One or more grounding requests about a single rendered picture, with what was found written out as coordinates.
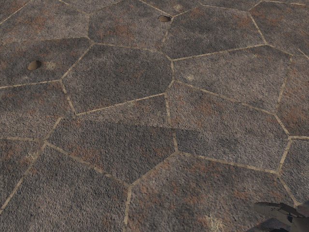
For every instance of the right robot hand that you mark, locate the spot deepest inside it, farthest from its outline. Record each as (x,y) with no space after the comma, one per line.
(285,214)

